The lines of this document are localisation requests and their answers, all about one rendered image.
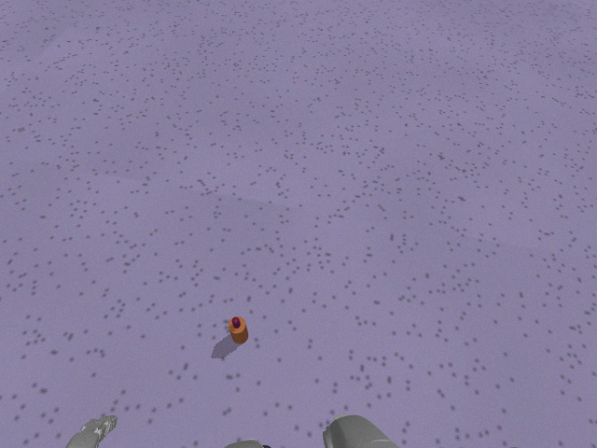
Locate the left robot hand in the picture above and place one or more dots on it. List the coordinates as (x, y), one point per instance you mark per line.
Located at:
(93, 432)

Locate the bottle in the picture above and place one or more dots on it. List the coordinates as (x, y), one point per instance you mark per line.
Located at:
(238, 329)

